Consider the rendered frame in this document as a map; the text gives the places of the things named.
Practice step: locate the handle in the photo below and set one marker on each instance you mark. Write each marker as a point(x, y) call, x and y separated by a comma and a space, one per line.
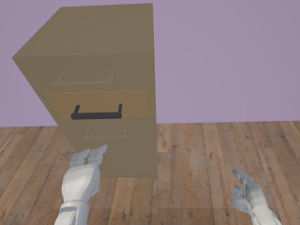
point(83, 85)
point(96, 115)
point(105, 138)

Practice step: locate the drawer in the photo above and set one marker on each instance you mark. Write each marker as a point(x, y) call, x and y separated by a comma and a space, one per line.
point(134, 102)

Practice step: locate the right robot hand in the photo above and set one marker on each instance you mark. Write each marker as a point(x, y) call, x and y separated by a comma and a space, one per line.
point(248, 197)

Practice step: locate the robot right forearm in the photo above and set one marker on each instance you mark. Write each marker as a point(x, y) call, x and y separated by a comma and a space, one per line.
point(263, 216)

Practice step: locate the cabinet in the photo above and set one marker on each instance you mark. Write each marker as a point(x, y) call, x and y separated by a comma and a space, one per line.
point(100, 43)

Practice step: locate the left robot hand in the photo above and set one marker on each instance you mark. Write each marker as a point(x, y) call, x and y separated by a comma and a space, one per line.
point(81, 182)

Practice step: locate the robot left forearm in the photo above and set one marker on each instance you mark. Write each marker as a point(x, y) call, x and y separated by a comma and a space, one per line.
point(73, 213)

